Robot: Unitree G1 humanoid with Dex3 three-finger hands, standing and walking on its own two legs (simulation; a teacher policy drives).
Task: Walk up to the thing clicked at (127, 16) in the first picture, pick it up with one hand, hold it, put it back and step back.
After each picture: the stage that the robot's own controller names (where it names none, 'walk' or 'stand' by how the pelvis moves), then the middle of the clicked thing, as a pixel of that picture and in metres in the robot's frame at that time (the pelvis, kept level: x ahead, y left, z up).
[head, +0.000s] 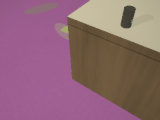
stand; (127, 17) +0.85 -0.26 -0.01
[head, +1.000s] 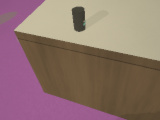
walk; (79, 19) +0.77 +0.07 +0.01
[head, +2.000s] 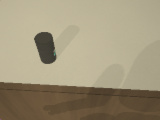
stand; (46, 48) +0.49 +0.17 +0.02
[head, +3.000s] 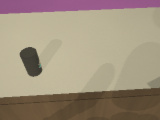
stand; (31, 62) +0.49 +0.23 -0.01
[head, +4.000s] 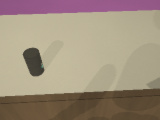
stand; (34, 62) +0.50 +0.23 -0.02
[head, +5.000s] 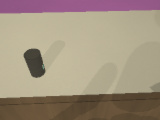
stand; (35, 63) +0.49 +0.22 -0.02
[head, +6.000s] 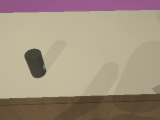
stand; (36, 63) +0.48 +0.21 -0.02
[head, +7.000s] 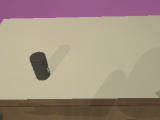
rise first; (40, 66) +0.49 +0.21 -0.01
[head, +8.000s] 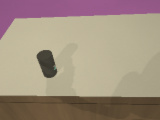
go down; (47, 64) +0.50 +0.20 -0.01
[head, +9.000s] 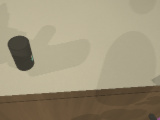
go down; (22, 54) +0.47 +0.19 +0.02
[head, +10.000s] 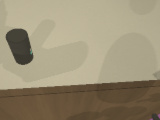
approach; (20, 47) +0.49 +0.20 +0.04
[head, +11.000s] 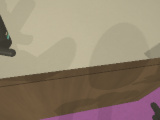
close in; out of the picture +0.51 +0.21 +0.08
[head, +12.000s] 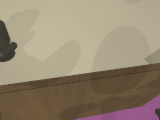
lift; out of the picture +0.49 +0.22 +0.07
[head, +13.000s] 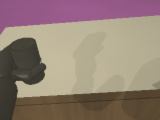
lift; (28, 61) +0.33 +0.16 +0.21
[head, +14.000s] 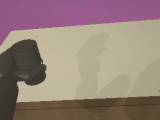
hold; (30, 62) +0.33 +0.16 +0.21
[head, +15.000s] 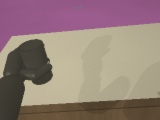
hold; (36, 62) +0.33 +0.14 +0.21
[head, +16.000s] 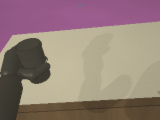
hold; (34, 61) +0.33 +0.15 +0.22
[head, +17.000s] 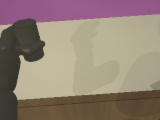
crouch; (29, 40) +0.42 +0.16 +0.21
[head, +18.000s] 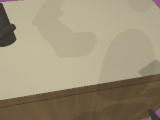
lower; out of the picture +0.51 +0.21 +0.16
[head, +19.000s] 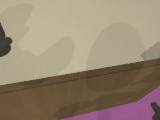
lower; out of the picture +0.50 +0.21 +0.07
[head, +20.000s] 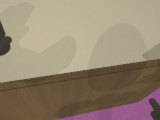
lower; out of the picture +0.50 +0.22 +0.07
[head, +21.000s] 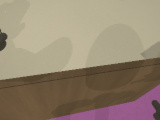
lower; out of the picture +0.51 +0.22 +0.08
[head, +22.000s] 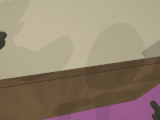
lower; out of the picture +0.51 +0.22 +0.08
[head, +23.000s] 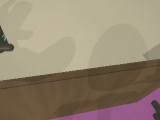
open; out of the picture +0.50 +0.22 +0.07
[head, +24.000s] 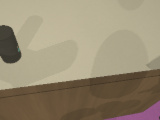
sink last; (7, 45) +0.49 +0.22 +0.06
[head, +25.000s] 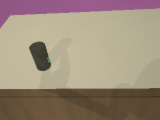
stand; (40, 56) +0.52 +0.23 +0.04
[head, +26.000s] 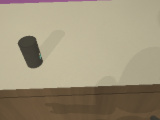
stand; (31, 52) +0.49 +0.22 +0.05
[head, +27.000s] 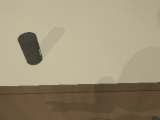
stand; (31, 49) +0.50 +0.22 +0.06
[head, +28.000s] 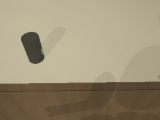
stand; (33, 48) +0.51 +0.22 +0.04
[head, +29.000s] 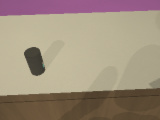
stand; (35, 61) +0.51 +0.22 -0.01
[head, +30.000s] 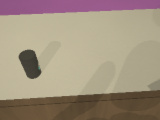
stand; (30, 64) +0.49 +0.24 -0.02
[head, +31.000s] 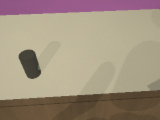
stand; (30, 64) +0.49 +0.24 -0.02
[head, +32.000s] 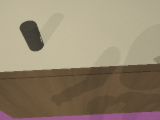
walk; (32, 36) +0.56 +0.22 +0.00
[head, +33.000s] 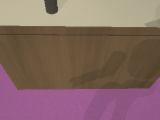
walk; (50, 1) +0.82 +0.16 +0.01
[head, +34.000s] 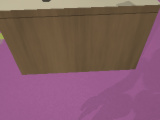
stand; out of the picture +1.13 +0.28 +0.01
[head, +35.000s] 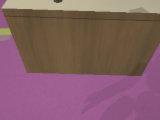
stand; out of the picture +1.11 +0.19 -0.01
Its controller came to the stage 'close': yes
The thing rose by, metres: 0.23
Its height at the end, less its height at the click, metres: +0.00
